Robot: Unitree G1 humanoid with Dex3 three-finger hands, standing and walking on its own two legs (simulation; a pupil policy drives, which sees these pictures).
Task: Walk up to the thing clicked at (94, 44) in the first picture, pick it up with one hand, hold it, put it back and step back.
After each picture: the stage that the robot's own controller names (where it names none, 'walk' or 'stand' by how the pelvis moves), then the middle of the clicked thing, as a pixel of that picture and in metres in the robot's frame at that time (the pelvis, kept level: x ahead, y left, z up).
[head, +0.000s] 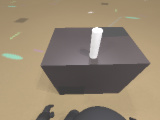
stand; (95, 44) +0.55 +0.02 +0.11
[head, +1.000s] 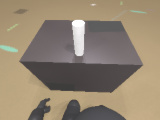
rise first; (78, 40) +0.49 +0.14 +0.15
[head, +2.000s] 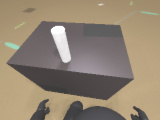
rise first; (62, 47) +0.42 +0.23 +0.14
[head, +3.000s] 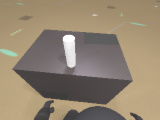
stand; (70, 53) +0.43 +0.19 +0.11
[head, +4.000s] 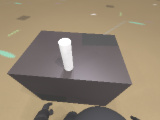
stand; (67, 56) +0.39 +0.20 +0.10
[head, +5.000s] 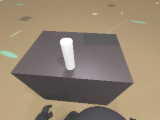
stand; (68, 56) +0.40 +0.19 +0.10
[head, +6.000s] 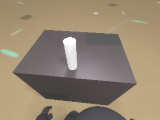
stand; (71, 56) +0.40 +0.17 +0.10
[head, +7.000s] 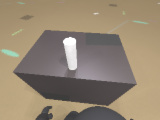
stand; (71, 56) +0.40 +0.17 +0.10
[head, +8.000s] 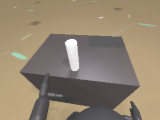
rise first; (73, 57) +0.40 +0.18 +0.11
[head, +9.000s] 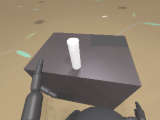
go down; (75, 55) +0.42 +0.18 +0.11
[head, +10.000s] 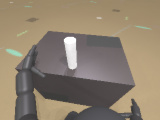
go down; (71, 55) +0.42 +0.18 +0.11
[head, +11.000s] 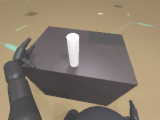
go down; (73, 52) +0.43 +0.17 +0.12
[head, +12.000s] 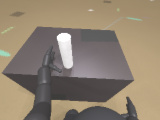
close in; (66, 53) +0.41 +0.18 +0.13
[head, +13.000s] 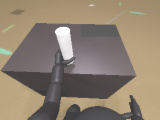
close; (66, 48) +0.42 +0.18 +0.15
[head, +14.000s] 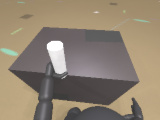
lift; (59, 62) +0.31 +0.22 +0.15
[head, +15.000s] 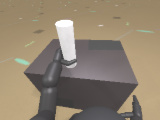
lift; (68, 47) +0.31 +0.15 +0.29
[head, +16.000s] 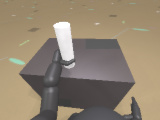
hold; (66, 48) +0.33 +0.17 +0.27
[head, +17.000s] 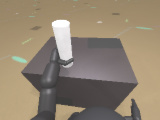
crouch; (64, 47) +0.32 +0.18 +0.27
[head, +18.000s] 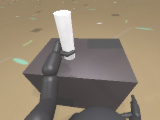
crouch; (66, 39) +0.36 +0.16 +0.31
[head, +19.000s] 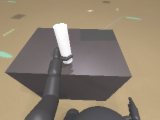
lower; (64, 46) +0.43 +0.19 +0.17
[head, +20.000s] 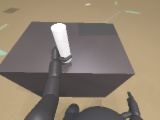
lower; (63, 46) +0.43 +0.19 +0.16
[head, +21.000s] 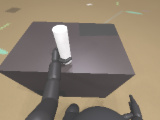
lower; (63, 47) +0.42 +0.19 +0.15
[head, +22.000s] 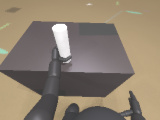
lower; (63, 46) +0.43 +0.19 +0.15
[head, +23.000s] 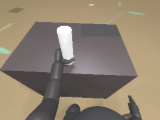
loosen; (66, 48) +0.42 +0.18 +0.15
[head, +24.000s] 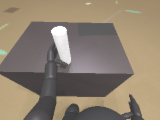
withdraw; (63, 48) +0.42 +0.18 +0.15
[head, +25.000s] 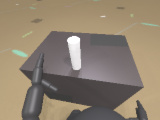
sink last; (75, 55) +0.40 +0.17 +0.13
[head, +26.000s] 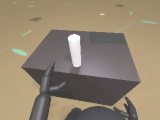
stand; (75, 52) +0.43 +0.17 +0.12
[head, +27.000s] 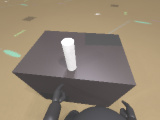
stand; (70, 56) +0.39 +0.18 +0.11
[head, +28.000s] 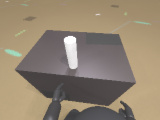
stand; (71, 54) +0.41 +0.18 +0.11
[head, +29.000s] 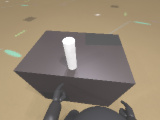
stand; (70, 55) +0.40 +0.19 +0.11
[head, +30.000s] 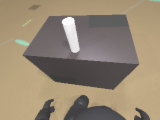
walk; (72, 37) +0.52 +0.19 +0.13
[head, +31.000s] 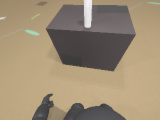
walk; (87, 13) +0.88 +0.10 +0.13
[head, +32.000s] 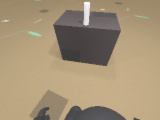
stand; (86, 14) +1.14 +0.17 +0.12
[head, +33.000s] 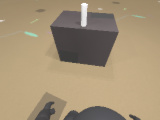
stand; (84, 15) +1.11 +0.18 +0.11
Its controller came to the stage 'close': yes
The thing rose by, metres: 0.19
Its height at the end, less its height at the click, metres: +0.00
